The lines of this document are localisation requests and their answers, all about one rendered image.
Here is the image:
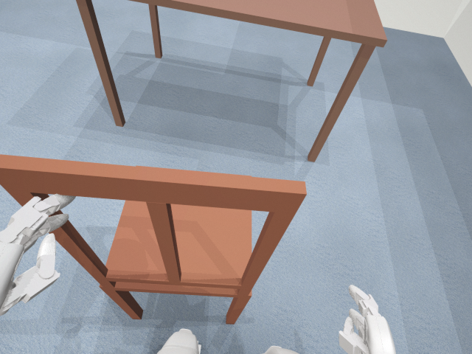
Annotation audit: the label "table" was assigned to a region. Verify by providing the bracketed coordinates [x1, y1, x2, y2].
[76, 0, 387, 162]

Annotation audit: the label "robot left hand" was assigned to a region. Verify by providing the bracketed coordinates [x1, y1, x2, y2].
[0, 194, 76, 316]

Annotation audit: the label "robot left thigh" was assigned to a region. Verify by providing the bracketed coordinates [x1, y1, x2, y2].
[157, 332, 201, 354]

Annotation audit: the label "robot right hand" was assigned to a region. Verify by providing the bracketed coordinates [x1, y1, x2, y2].
[339, 285, 396, 354]

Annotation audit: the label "chair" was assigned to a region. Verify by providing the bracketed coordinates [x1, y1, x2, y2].
[0, 154, 307, 325]

